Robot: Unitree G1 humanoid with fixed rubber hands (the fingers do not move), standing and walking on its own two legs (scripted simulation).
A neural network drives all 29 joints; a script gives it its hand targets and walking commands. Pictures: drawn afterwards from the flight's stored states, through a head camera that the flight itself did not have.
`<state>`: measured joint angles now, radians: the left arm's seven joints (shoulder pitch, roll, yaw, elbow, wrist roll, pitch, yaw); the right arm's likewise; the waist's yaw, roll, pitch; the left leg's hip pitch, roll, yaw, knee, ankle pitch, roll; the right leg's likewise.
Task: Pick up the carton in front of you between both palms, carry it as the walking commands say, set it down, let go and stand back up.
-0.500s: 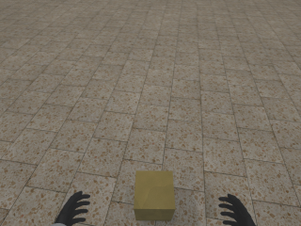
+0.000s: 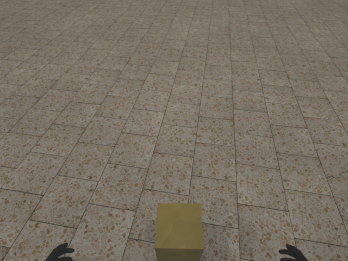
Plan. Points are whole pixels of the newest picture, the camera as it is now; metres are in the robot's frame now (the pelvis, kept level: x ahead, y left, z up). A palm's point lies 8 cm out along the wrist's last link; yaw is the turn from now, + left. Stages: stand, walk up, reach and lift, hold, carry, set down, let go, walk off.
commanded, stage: stand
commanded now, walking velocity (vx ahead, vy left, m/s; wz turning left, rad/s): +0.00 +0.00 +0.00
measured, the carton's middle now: (178, 233) +0.41 -0.01 -0.65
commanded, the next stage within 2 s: none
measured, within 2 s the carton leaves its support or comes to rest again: neither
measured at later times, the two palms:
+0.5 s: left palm out of the picture +0.11 +0.29 -0.09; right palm out of the picture +0.11 -0.30 -0.09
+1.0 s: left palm out of the picture +0.07 +0.30 -0.09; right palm out of the picture +0.08 -0.31 -0.09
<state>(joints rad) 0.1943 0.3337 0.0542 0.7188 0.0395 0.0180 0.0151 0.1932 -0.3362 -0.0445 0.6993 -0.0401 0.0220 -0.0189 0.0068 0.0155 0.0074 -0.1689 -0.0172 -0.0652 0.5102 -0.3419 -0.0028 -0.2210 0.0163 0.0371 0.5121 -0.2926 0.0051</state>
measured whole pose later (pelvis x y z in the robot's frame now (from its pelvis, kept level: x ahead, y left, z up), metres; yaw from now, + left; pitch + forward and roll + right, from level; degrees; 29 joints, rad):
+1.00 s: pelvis -0.02 -0.01 +0.01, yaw +1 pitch -2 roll +0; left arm 0.14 0.37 0.03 0.97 0.02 -0.01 0.01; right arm 0.16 -0.37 -0.01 0.95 -0.03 -0.01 -0.02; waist 0.01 0.01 0.02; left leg -0.09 -0.01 -0.08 0.38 -0.25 -0.01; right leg -0.14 0.02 0.03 0.39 -0.21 0.00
